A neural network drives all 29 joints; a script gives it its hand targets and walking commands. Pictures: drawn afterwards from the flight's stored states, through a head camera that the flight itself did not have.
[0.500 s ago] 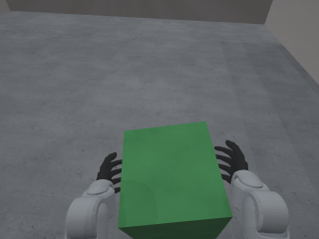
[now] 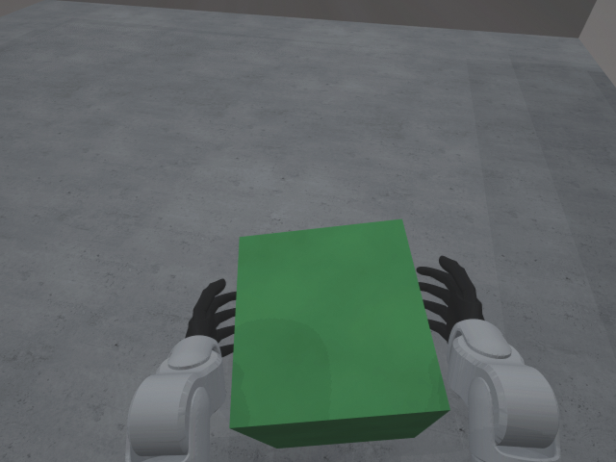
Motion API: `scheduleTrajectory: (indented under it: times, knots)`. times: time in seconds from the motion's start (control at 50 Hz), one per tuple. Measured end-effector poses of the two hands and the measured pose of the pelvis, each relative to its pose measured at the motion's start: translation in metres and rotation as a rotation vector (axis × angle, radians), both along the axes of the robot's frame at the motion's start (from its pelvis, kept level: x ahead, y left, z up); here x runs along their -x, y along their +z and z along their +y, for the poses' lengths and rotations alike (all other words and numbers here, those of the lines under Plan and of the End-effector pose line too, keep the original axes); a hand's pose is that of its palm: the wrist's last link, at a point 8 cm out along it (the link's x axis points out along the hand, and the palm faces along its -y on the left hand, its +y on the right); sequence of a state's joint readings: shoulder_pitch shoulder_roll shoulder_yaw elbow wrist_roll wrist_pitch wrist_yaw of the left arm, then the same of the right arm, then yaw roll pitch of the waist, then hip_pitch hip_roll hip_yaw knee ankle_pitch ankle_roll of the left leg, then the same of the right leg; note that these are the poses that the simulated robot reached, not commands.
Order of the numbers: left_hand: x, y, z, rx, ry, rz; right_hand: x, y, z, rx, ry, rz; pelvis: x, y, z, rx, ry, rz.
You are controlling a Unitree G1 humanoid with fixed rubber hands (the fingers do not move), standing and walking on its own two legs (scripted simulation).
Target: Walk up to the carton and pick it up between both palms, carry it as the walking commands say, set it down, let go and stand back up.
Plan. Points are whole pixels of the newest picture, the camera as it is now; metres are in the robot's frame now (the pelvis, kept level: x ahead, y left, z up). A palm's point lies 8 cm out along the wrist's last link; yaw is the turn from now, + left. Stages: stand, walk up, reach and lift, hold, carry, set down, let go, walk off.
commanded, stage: carry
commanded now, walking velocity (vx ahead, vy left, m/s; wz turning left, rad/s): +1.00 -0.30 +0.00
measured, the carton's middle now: (333, 344) +0.29 +0.00 +0.01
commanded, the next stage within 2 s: none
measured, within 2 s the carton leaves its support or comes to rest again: neither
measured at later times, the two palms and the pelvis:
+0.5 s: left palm (316, 140) +0.69 +0.03 +0.07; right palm (464, 125) +0.70 -0.25 +0.10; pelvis +0.44 -0.11 -0.01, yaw -1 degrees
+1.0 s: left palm (371, 53) +1.10 -0.11 +0.09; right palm (481, 49) +1.08 -0.39 +0.11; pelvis +0.85 -0.22 -0.02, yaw -4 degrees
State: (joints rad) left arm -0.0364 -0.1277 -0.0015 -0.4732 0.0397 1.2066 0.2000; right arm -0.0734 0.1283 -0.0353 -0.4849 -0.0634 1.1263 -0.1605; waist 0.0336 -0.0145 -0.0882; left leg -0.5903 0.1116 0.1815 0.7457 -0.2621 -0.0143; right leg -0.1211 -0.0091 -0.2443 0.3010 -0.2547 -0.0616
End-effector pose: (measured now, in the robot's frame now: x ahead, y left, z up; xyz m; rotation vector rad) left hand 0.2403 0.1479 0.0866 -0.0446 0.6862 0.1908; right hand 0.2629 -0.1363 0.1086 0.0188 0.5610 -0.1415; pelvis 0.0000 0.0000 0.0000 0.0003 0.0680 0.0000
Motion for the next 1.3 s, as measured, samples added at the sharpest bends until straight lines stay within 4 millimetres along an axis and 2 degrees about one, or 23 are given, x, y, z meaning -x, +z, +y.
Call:
scheduleTrajectory:
  times: [0.08,0.18,0.24,0.34,0.42,0.5,0.58,0.62,0.7,0.76,0.84,0.96,1.02,1.06,1.1,1.18,1.3]
  knots:
    - [-0.079,0.002,-0.018,0.017,-0.041,-0.043,-0.067,0.01,-0.018,0.036,-0.035,-0.042,-0.076,-0.008,-0.011,-0.006,-0.008,-0.007]
    - [-0.178,-0.019,-0.033,0.01,-0.082,-0.02,-0.156,-0.011,-0.033,0.026,-0.075,-0.016,-0.168,-0.03,-0.015,-0.038,-0.049,-0.028]
    - [-0.224,-0.028,-0.046,-0.004,-0.112,0.068,-0.196,-0.024,-0.046,0.008,-0.107,0.073,-0.21,-0.021,-0.02,-0.032,-0.074,-0.025]
    - [-0.3,-0.021,-0.071,0.006,-0.133,0.096,-0.267,-0.016,-0.071,0.01,-0.129,0.105,-0.291,-0.002,-0.041,-0.001,-0.059,-0.006]
    - [-0.37,-0.014,-0.09,0.014,-0.102,0.056,-0.344,-0.006,-0.09,0.015,-0.1,0.066,-0.362,0.001,-0.069,0.025,-0.041,-0.003]
    - [-0.446,-0.014,-0.115,0.014,-0.043,-0.015,-0.436,-0.004,-0.115,0.012,-0.044,-0.006,-0.441,-0.015,-0.107,0.032,-0.013,0.004]
    - [-0.526,-0.026,-0.149,-0.024,0.016,-0.047,-0.532,-0.025,-0.148,-0.023,0.013,-0.041,-0.527,-0.042,-0.153,0.043,0.01,-0.011]
    - [-0.559,-0.031,-0.165,-0.045,0.025,0.01,-0.569,-0.037,-0.164,-0.039,0.023,0.015,-0.559,-0.037,-0.171,0.044,-0.006,-0.007]
    - [-0.613,-0.027,-0.19,-0.041,0.023,0.114,-0.622,-0.039,-0.19,-0.05,0.015,0.117,-0.612,-0.012,-0.193,-0.006,0.032,0.001]
    - [-0.656,-0.01,-0.204,-0.045,0.021,0.086,-0.662,-0.027,-0.204,-0.059,0.011,0.09,-0.655,0.001,-0.205,-0.022,0.018,0.007]
    - [-0.722,0.006,-0.224,-0.046,-0.012,0.034,-0.715,-0.009,-0.224,-0.042,-0.019,0.036,-0.716,0.007,-0.216,-0.034,-0.022,0.001]
    - [-0.823,0.008,-0.251,-0.02,-0.101,-0.033,-0.791,0.002,-0.251,-0.004,-0.104,-0.03,-0.812,-0.006,-0.225,-0.023,-0.055,-0.038]
    - [-0.873,-0.002,-0.257,-0.018,-0.133,-0.062,-0.832,-0.004,-0.256,0.006,-0.134,-0.056,-0.863,-0.025,-0.225,0.0,-0.077,-0.062]
    - [-0.902,-0.011,-0.259,-0.008,-0.132,-0.033,-0.859,-0.013,-0.258,0.021,-0.133,-0.022,-0.885,-0.029,-0.227,-0.018,-0.074,-0.05]
    - [-0.92,-0.018,-0.261,-0.011,-0.13,0.024,-0.88,-0.02,-0.26,0.019,-0.133,0.035,-0.898,-0.025,-0.229,-0.019,-0.083,-0.043]
    - [-0.943,-0.024,-0.268,-0.018,-0.127,0.089,-0.906,-0.029,-0.267,0.003,-0.131,0.101,-0.918,-0.015,-0.236,-0.008,-0.101,-0.028]
    - [-0.977,-0.012,-0.28,-0.005,-0.101,0.033,-0.945,-0.014,-0.279,0.011,-0.107,0.044,-0.955,-0.011,-0.253,-0.013,-0.091,0.003]
